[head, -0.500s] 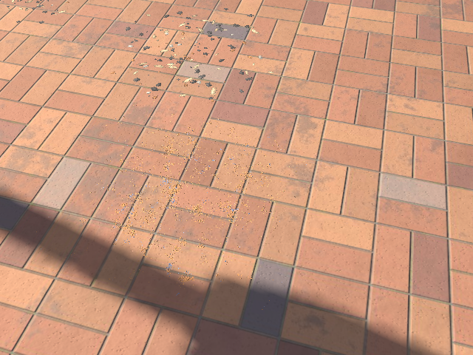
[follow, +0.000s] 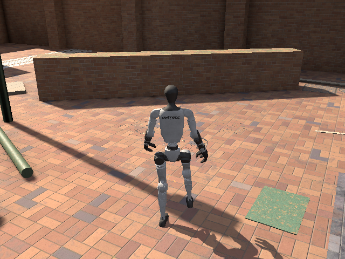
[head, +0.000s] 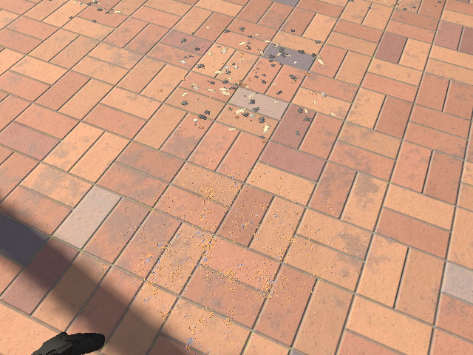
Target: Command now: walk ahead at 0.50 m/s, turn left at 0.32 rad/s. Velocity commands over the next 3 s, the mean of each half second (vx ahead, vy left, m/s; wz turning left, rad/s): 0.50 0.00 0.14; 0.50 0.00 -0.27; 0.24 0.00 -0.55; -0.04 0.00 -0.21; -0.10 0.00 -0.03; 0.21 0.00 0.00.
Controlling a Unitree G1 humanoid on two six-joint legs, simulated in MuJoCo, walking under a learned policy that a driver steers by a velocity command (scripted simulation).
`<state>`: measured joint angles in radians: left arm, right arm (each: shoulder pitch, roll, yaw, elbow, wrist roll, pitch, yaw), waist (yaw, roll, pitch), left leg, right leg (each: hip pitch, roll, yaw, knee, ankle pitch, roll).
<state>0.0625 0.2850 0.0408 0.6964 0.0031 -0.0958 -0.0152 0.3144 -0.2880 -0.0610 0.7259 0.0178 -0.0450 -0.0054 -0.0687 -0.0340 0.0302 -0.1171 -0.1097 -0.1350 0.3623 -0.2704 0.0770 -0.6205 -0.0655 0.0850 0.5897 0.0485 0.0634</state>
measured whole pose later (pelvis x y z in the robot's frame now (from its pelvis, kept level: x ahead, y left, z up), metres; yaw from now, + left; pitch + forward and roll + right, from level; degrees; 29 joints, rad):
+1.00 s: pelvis +0.54 +0.01 +0.00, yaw -8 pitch +1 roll +2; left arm 0.16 0.29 0.06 0.76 -0.02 -0.03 -0.02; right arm 0.33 -0.27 -0.07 0.85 -0.01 -0.09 0.00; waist -0.06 -0.04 0.02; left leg 0.01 -0.03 0.20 0.22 -0.24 0.03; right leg -0.69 -0.11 0.05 0.80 0.01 0.00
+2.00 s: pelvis +0.74 -0.05 -0.01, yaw -30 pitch +1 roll -1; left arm 0.17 0.29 0.06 0.75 -0.02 0.06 0.02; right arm 0.11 -0.28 -0.06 0.78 0.02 0.05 -0.05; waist -0.02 0.01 0.09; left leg -0.34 0.05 -0.06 0.50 -0.17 -0.04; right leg -0.27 0.02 0.04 0.64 -0.36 0.08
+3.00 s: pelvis +0.71 -0.10 -0.01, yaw -29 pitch +0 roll +1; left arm 0.24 0.27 0.06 1.00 -0.01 -0.10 -0.02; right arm 0.30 -0.30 -0.05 0.94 0.04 -0.07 -0.01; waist 0.01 0.04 0.02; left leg -0.31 0.02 -0.05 1.04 -0.42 0.05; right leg -0.24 0.01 -0.05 0.51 -0.27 -0.05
